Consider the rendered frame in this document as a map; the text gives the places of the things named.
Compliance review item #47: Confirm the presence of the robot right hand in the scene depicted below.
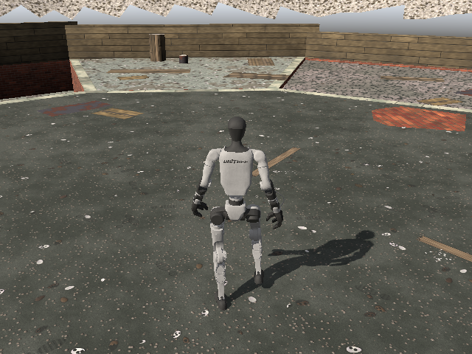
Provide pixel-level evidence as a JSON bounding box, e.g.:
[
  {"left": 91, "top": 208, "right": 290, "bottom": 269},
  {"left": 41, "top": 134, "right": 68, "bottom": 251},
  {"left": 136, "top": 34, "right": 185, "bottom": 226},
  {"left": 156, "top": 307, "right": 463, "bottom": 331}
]
[{"left": 266, "top": 210, "right": 283, "bottom": 229}]

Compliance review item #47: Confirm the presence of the robot right forearm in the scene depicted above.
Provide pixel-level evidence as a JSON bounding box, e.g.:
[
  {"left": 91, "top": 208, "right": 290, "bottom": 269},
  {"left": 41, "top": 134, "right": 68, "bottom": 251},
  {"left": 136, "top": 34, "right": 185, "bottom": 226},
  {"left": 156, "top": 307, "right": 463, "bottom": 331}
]
[{"left": 265, "top": 179, "right": 281, "bottom": 213}]

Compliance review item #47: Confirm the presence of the robot right foot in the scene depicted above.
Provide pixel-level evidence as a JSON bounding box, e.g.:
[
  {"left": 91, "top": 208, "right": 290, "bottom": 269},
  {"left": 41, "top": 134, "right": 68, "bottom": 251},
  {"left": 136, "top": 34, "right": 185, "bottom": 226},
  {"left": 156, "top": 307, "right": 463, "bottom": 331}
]
[{"left": 254, "top": 269, "right": 264, "bottom": 284}]

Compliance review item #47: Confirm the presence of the robot left hand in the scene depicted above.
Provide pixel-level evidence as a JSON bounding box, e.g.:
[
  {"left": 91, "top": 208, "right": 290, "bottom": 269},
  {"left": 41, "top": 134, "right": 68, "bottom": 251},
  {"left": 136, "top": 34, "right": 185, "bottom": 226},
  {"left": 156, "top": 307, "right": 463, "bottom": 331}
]
[{"left": 191, "top": 202, "right": 208, "bottom": 217}]

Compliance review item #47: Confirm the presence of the robot left upper arm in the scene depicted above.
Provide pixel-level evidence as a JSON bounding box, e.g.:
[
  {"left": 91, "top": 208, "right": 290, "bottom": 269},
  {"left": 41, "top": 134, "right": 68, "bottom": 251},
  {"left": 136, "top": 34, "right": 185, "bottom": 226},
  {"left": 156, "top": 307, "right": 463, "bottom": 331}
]
[{"left": 200, "top": 148, "right": 221, "bottom": 188}]

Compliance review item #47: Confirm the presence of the robot right upper arm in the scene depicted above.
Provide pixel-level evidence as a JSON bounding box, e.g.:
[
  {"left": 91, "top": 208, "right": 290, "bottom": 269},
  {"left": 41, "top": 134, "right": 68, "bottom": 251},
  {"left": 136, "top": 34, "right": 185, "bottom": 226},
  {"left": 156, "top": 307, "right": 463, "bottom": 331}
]
[{"left": 251, "top": 149, "right": 271, "bottom": 191}]

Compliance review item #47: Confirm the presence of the humanoid robot torso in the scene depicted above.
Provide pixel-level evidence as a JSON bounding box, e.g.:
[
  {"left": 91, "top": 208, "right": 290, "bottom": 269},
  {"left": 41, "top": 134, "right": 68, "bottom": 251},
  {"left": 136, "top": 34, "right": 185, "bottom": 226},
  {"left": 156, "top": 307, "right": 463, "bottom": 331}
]
[{"left": 219, "top": 146, "right": 254, "bottom": 221}]

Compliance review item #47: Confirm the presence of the robot left forearm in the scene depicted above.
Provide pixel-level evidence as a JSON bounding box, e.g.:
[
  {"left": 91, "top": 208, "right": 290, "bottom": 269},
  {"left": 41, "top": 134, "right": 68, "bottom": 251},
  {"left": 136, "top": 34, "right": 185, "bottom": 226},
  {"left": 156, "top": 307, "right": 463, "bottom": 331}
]
[{"left": 193, "top": 177, "right": 207, "bottom": 204}]

